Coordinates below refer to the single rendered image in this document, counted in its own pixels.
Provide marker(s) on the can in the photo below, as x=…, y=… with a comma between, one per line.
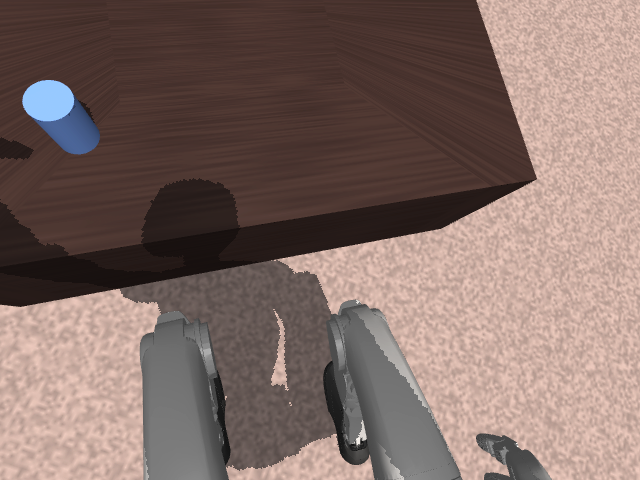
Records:
x=54, y=107

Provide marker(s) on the left robot foot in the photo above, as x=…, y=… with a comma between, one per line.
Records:
x=224, y=442

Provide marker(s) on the right robot foot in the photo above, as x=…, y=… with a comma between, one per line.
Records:
x=351, y=453

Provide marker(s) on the right robot hand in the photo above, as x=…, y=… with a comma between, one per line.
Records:
x=521, y=464

